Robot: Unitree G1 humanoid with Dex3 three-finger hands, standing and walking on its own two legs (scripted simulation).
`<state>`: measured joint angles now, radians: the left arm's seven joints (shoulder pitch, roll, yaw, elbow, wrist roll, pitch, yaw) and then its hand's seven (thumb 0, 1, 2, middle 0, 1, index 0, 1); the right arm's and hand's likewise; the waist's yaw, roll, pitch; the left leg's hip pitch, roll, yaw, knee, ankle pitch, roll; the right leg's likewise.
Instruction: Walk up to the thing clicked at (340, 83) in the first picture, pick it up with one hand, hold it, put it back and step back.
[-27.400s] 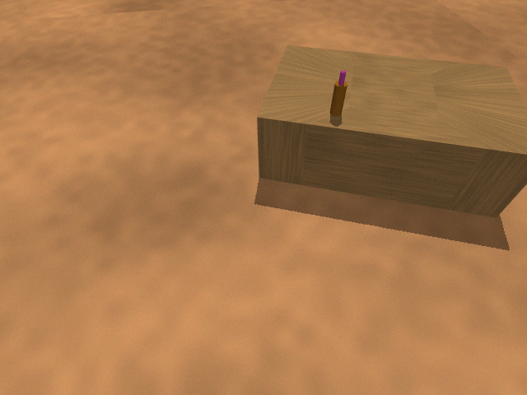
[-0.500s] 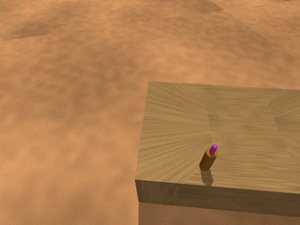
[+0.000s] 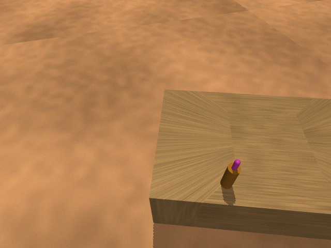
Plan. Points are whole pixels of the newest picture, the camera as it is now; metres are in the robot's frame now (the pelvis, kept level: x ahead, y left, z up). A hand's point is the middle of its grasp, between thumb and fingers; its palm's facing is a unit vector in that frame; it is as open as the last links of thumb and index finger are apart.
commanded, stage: stand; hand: right
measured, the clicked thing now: (231, 173) +0.44 -0.25 -0.29
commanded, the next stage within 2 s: step back in 0.44 s
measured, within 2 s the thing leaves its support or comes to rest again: neither
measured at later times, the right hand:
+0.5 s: hand out of the picture +0.07 -0.26 -0.16, palm faces -0.02 +0.94 -0.34, open 7.4 cm
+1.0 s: hand out of the picture +0.01 -0.28 -0.18, palm faces -0.16 +0.91 -0.39, open 7.4 cm
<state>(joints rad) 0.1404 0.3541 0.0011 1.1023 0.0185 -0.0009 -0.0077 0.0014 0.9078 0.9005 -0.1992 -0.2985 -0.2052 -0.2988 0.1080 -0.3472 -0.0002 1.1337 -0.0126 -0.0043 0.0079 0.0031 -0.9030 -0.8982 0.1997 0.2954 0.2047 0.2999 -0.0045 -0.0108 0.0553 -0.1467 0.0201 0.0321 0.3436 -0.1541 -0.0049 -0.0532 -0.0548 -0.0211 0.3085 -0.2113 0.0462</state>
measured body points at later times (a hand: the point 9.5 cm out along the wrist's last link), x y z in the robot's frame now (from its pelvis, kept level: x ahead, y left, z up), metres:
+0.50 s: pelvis -0.01 +0.00 +0.00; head +0.02 +0.00 +0.45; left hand +0.07 +0.30 -0.14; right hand +0.07 -0.31 -0.13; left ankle +0.02 +0.12 -0.75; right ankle -0.03 -0.15 -0.75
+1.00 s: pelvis -0.10 -0.01 -0.03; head -0.02 -0.01 +0.41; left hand +0.00 +0.31 -0.14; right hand +0.02 -0.33 -0.16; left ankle -0.13 +0.10 -0.74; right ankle -0.03 -0.15 -0.75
